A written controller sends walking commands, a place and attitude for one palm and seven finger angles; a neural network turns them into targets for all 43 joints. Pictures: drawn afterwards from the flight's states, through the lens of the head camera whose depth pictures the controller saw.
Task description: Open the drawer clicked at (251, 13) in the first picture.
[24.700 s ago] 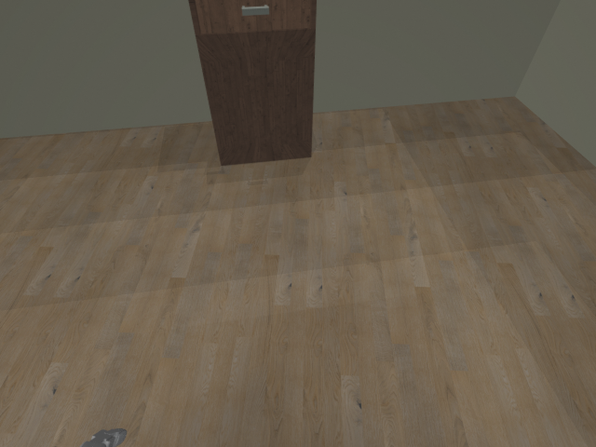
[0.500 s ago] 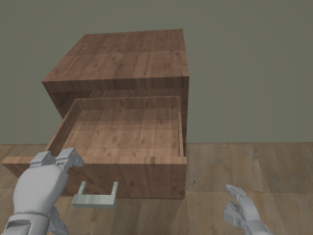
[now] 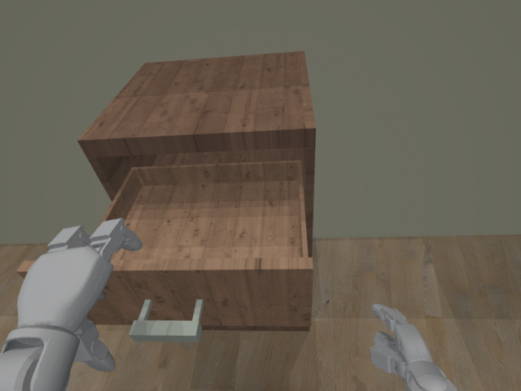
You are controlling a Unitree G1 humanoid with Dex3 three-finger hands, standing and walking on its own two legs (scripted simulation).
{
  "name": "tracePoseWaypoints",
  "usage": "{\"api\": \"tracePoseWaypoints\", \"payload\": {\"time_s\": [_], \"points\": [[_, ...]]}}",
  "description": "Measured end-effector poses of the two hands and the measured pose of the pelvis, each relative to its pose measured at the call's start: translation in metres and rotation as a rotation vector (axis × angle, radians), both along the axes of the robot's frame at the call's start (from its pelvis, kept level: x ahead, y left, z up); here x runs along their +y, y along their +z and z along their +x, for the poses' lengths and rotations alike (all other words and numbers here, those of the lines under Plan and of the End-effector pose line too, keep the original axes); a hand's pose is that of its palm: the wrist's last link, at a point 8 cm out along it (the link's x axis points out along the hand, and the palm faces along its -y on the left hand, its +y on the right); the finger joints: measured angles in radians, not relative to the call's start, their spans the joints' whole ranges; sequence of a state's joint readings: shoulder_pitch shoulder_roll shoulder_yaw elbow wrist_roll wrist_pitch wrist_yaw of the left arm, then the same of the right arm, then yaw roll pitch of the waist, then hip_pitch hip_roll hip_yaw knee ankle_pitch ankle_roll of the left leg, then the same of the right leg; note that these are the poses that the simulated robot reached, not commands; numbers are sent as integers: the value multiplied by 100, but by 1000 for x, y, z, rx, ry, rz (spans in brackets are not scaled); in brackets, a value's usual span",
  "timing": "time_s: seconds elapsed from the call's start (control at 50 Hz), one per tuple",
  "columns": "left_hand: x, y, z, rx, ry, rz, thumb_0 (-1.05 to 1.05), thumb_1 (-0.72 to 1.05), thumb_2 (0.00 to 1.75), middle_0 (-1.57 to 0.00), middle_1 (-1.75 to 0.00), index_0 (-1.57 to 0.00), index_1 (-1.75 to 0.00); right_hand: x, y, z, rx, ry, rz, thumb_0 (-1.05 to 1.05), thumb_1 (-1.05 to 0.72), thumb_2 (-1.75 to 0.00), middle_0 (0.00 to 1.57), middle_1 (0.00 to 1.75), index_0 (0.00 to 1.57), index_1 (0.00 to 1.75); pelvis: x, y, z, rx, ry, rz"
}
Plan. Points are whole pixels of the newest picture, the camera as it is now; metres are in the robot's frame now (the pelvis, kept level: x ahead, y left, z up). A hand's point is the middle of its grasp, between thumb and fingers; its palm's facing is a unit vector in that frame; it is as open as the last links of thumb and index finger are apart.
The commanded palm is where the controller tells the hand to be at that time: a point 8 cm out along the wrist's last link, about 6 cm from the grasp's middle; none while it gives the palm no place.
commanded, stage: draw the hand back to the body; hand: left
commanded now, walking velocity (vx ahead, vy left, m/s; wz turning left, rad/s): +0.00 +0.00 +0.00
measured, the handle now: (169, 318) +0.22 +0.20 +0.01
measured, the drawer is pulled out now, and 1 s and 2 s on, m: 0.29 0.29 0.29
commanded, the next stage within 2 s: step back with the hand held close in 1.60 s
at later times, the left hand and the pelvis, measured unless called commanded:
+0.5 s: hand (90, 306) +0.17 +0.24 +0.14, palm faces +0.11 -0.10 -0.99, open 13.8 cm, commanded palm +0.13 +0.24 +0.20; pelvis +0.00 -0.01 +0.00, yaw +1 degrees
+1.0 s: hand (111, 258) +0.21 +0.22 +0.18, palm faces +0.37 -0.84 -0.39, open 12.1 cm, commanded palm +0.15 +0.26 +0.20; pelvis +0.03 -0.01 +0.00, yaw +1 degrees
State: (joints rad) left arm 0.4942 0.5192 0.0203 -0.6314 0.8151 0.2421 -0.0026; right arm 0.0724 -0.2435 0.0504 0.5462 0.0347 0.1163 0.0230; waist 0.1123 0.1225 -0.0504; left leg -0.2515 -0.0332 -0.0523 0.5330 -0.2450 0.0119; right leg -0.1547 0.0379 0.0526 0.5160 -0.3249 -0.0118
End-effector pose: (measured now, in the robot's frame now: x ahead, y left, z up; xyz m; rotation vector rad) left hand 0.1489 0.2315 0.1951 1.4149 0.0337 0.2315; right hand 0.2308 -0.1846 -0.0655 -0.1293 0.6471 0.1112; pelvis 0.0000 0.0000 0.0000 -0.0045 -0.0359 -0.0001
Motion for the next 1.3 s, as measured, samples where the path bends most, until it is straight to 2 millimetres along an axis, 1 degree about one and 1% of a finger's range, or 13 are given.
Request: {"api": "tracePoseWaypoints", "payload": {"time_s": [0.1, 0.18, 0.36, 0.5, 0.62, 0.66, 0.7, 0.74, 0.8, 0.9, 1.02, 1.14, 1.3], "points": [[-2, -6, -3, 16, -7, 7, 0, -49, 30, -32, -120, -32, -120, 2, -2, -4, 6, 17, -11, 2, -91, -90, 20, 30, 20, 30, -2, 0, -3, -2, 5, -2], [-5, -2, -5, -10, -30, 25, 0, -49, 30, -32, -120, -32, -120, 1, -3, -6, 3, 19, -18, 2, -91, -90, 20, 30, 20, 30, -3, -1, -4, -6, 8, -4], [8, -1, -5, 3, 17, 35, 0, -49, 30, -32, -120, -32, -120, -7, -2, -6, -2, -2, -23, 2, -91, -90, 20, 30, 20, 30, -6, 0, -3, -8, 7, -2], [9, -6, -10, 33, -3, 39, 0, -49, 30, -32, -120, -32, -120, -17, 0, -5, -10, -13, -60, 2, -91, -90, 20, 30, 20, 30, -6, -1, -2, -4, 11, -5], [16, -3, -11, 21, -7, 55, 0, -49, 30, -32, -120, -32, -120, -18, -1, -3, -4, -22, -71, 2, -91, -90, 19, 30, 20, 30, -5, -1, 0, -1, 11, -8], [19, -4, -8, -66, -32, -302, 0, -49, 30, -31, -120, -33, -120, -16, 0, -4, -34, -40, -66, 2, -91, -90, 19, 30, 20, 30, -4, -1, -1, -15, 16, -9], [20, -10, -5, -161, -44, -583, 0, -48, 31, -31, -119, -32, -119, -14, 3, -8, -67, -61, -63, 2, -91, -90, 19, 30, 20, 30, -5, -1, 1, -23, 16, -6], [19, -14, -2, -238, -51, -765, 0, -45, 32, -31, -117, -32, -117, -13, 5, -14, -80, -78, -70, 2, -91, -90, 19, 30, 20, 30, -6, -1, 4, -24, 15, -3], [18, -12, 2, -339, -83, -894, 0, -39, 35, -31, -113, -31, -113, -14, 5, -23, -78, -89, -91, 1, -91, -90, 20, 30, 20, 30, -9, 0, 11, -20, 14, -1], [18, -1, 11, -418, -128, -928, -1, -26, 41, -29, -104, -30, -104, -21, -1, -31, -51, -104, -108, 1, -91, -90, 20, 30, 20, 30, -9, 1, 20, -16, 15, -2], [24, -2, 21, -376, -99, -901, 0, -6, 49, -28, -92, -28, -92, -32, -10, -31, -8, -142, -105, 2, -91, -90, 20, 30, 20, 30, -8, 1, 26, -1, 8, 1], [27, -7, 21, -329, -57, -886, 0, 14, 58, -26, -79, -27, -78, -39, -11, -23, 3, -164, -107, 2, -91, -90, 20, 30, 20, 30, -10, 2, 31, 14, 7, 2], [31, -5, 18, -365, -19, -879, 0, 42, 70, -24, -61, -25, -60, -40, -6, -7, -28, -156, -101, 2, -91, -90, 20, 30, 20, 30, -12, 2, 32, 13, 18, 4]]}}
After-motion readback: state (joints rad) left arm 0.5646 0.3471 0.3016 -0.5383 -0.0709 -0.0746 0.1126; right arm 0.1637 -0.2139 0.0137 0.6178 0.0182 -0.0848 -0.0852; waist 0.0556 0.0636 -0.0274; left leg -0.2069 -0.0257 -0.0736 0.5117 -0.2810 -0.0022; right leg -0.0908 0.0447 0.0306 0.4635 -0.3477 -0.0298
